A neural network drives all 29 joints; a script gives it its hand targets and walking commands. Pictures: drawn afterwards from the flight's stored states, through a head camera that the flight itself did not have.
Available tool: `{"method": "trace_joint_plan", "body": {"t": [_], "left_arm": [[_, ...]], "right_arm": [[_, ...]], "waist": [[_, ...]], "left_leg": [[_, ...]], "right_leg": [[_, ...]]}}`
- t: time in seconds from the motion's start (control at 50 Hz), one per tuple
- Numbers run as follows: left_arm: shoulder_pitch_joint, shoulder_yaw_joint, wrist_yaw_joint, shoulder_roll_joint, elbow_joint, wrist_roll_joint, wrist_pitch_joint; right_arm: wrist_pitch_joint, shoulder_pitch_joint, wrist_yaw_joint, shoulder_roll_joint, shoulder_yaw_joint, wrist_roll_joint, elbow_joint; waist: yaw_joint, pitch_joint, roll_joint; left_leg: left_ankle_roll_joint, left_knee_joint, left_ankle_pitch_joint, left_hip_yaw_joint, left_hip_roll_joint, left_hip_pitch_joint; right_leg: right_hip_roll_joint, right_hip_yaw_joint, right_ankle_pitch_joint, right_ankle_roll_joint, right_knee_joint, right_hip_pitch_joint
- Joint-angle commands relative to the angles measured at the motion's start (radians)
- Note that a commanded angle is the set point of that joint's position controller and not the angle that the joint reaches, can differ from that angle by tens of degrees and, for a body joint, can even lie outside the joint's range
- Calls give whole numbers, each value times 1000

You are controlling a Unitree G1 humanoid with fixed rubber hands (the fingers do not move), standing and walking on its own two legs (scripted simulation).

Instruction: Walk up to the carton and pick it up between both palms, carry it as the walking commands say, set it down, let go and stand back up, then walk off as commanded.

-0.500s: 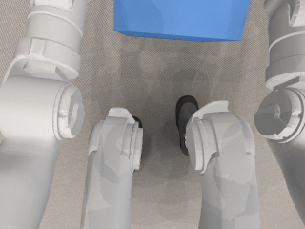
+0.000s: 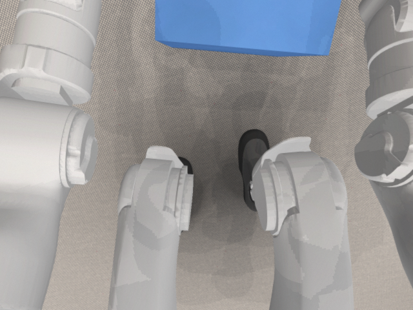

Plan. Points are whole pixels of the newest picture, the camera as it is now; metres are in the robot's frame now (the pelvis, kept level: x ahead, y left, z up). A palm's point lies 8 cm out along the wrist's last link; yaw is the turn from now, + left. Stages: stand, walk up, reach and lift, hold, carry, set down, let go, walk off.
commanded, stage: set down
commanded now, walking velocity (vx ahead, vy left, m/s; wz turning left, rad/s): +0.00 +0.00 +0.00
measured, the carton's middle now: out of the picture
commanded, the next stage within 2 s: let go in 1.32 s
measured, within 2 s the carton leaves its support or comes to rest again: neither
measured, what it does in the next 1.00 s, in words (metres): rises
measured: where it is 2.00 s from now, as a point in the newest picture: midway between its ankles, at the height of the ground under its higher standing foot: (214, 196)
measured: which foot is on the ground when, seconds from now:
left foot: down 0.00-1.00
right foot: down 0.00-1.00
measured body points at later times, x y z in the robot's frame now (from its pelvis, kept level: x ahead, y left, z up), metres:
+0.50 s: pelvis -0.02 +0.00 +0.04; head +0.36 -0.02 +0.28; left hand +0.62 +0.09 -0.06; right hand +0.57 -0.27 -0.07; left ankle +0.08 +0.08 -0.35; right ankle +0.13 -0.12 -0.35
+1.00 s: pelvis -0.01 +0.01 +0.17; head +0.36 -0.03 +0.41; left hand +0.62 +0.09 +0.08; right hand +0.55 -0.30 +0.08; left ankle +0.08 +0.08 -0.35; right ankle +0.13 -0.12 -0.35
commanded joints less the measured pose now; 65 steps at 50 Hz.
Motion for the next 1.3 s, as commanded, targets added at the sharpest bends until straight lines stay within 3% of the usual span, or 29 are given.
{"method": "trace_joint_plan", "body": {"t": [0.0, 0.04, 0.06, 0.1, 0.12, 0.14, 0.18, 0.2, 0.24, 0.3, 0.32, 0.38, 0.5, 0.52, 0.56, 0.62, 0.68, 0.72, 0.74, 0.76, 0.78, 0.88, 0.98, 1.0, 1.02, 1.12, 1.2, 1.22, 1.28], "left_arm": [[-448, -126, 24, 146, -341, -130, 5], [-443, -107, 31, 168, -259, -134, 29], [-524, -102, 45, 196, -439, -144, 48], [-532, -80, 51, 233, -291, -137, 83], [-506, -56, 45, 204, -280, -117, 100], [-501, -59, 47, 217, -274, -127, 117], [-492, -50, 57, 236, -417, -105, 132], [-460, -79, 48, 187, -312, -123, 150], [-516, -27, 48, 259, -348, -117, 166], [-507, 16, 41, 278, -217, -60, 190], [-566, 4, 38, 286, -406, -84, 196], [-514, 47, 44, 307, -507, -66, 209], [-407, -6, 36, 218, -362, -78, 270], [-404, 39, 40, 265, -424, -47, 261], [-408, 44, 54, 269, -578, -51, 260], [-417, 93, 54, 299, -619, -6, 262], [-372, 52, 43, 235, -636, -63, 283], [-402, 48, 48, 234, -686, -65, 293], [-387, 43, 41, 238, -611, -72, 306], [-387, 85, 36, 244, -590, -49, 297], [-355, 60, 34, 227, -557, -52, 305], [-372, 117, 21, 297, -535, -16, 302], [-493, 51, 5, 275, -579, -48, 320], [-426, 79, -7, 244, -363, -32, 330], [-434, 87, -9, 308, -462, -31, 321], [-446, 92, -12, 357, -465, -10, 322], [-447, 119, -37, 330, -316, -26, 318], [-325, 80, -63, 243, -189, -10, 320], [-300, 175, -75, 258, -144, 78, 264]], "right_arm": [[-13, -299, -16, -226, 93, 172, -329], [19, -350, -16, -228, 144, 235, -307], [38, -381, -25, -251, 139, 218, -423], [78, -372, -21, -294, 112, 199, -281], [95, -389, -9, -271, 149, 198, -293], [94, -380, -16, -296, 102, 163, -337], [120, -315, -34, -257, 103, 158, -386], [132, -327, -33, -283, 98, 147, -340], [155, -428, -34, -282, 129, 190, -424], [182, -423, -23, -271, 115, 182, -319], [191, -430, -26, -271, 114, 171, -425], [214, -490, -24, -276, 161, 231, -624], [258, -287, -6, -313, 71, 150, -431], [271, -261, 3, -295, 89, 159, -389], [264, -235, 4, -309, 75, 163, -561], [269, -255, 13, -312, 74, 221, -603], [275, -319, 34, -341, 101, 225, -714], [290, -260, 29, -336, 81, 198, -687], [293, -207, 30, -383, 37, 168, -568], [297, -280, 42, -356, 80, 215, -636], [301, -237, 39, -377, 67, 186, -625], [322, -309, 53, -278, 206, 263, -650], [330, -355, 48, -338, 114, 249, -618], [344, -315, 56, -313, 130, 236, -472], [344, -283, 51, -279, 154, 219, -511], [346, -413, 32, -311, 146, 250, -687], [341, -352, 26, -280, 129, 172, -502], [333, -269, 34, -264, 125, 155, -376], [286, -226, 56, -186, 127, 115, -366]], "waist": [[-240, -1703, 83], [-162, -1726, 89], [-191, -1850, 35], [-216, -1633, 17], [-146, -1619, 58], [-235, -1694, 27], [-171, -1823, 78], [-236, -1712, 55], [-155, -1746, 23], [-148, -1578, 25], [-187, -1777, 4], [-99, -1970, 14], [-253, -1914, 104], [-172, -1935, 57], [-214, -2165, 74], [-139, -2109, 178], [-171, -2218, 54], [-205, -2241, 116], [-240, -2189, 146], [-143, -2067, 89], [-208, -2178, 131], [-41, -2104, -4], [-148, -2098, 107], [-126, -1952, 98], [-140, -2057, 6], [-90, -2099, 32], [-155, -1958, -66], [-154, -1882, 57], [-89, -1771, 14]], "left_leg": [[-89, -217, 636, -168, 92, 678], [-72, -194, 541, -120, 93, 661], [-72, -245, 583, -153, 86, 714], [-69, -260, 369, -131, 97, 600], [-77, -291, 353, -101, 84, 571], [-66, -305, 333, -121, 91, 632], [-76, -332, 358, -109, 67, 724], [-75, -338, 306, -96, 73, 627], [-59, -355, 275, -99, 74, 634], [-46, -390, 173, -93, 91, 544], [-55, -411, 230, -102, 86, 645], [-43, -413, 394, -63, 72, 745], [-83, -528, 406, -124, 85, 944], [-86, -544, 414, -106, 71, 865], [-84, -555, 617, -136, 73, 1066], [-86, -583, 635, -118, 79, 1108], [-88, -634, 768, -152, 89, 1230], [-101, -678, 761, -146, 90, 1274], [-106, -687, 766, -178, 97, 1320], [-99, -685, 756, -144, 94, 1214], [-108, -716, 721, -115, 92, 1240], [-67, -840, 665, -118, 89, 1169], [-82, -957, 587, -153, 104, 1342], [-83, -987, 445, -113, 100, 1190], [-63, -1026, 503, -141, 105, 1215], [-48, -1089, 515, -122, 83, 1340], [-46, -1188, 402, -122, 99, 1188], [-63, -1191, 430, -104, 100, 1197], [-60, -1219, 444, -100, 83, 1121]], "right_leg": [[-7, -64, 638, -36, -60, 840], [-5, -37, 577, -37, -81, 861], [0, -51, 656, -34, -90, 969], [-5, -67, 447, -39, -118, 843], [-13, -58, 417, -45, -142, 841], [-15, -87, 396, -42, -152, 841], [4, -67, 427, -52, -192, 953], [-6, -89, 396, -47, -199, 899], [-11, -63, 365, -50, -207, 948], [-11, -70, 265, -47, -243, 857], [0, -78, 343, -46, -261, 990], [13, -53, 492, -43, -273, 1094], [19, -98, 375, -61, -415, 940], [26, -94, 417, -51, -401, 1008], [40, -92, 574, -55, -427, 1098], [45, -72, 544, -55, -478, 1035], [48, -92, 623, -49, -521, 1090], [51, -91, 645, -60, -556, 1171], [51, -99, 565, -62, -572, 1043], [56, -85, 572, -60, -585, 1037], [53, -78, 614, -64, -627, 1174], [51, -41, 617, -50, -708, 1321], [51, -64, 506, -60, -815, 1288], [37, -36, 456, -58, -870, 1320], [36, -56, 543, -40, -856, 1420], [36, -35, 542, -36, -945, 1538], [12, -34, 507, -24, -1028, 1621], [14, -29, 524, -38, -1042, 1568], [8, -22, 543, -22, -1065, 1586]]}}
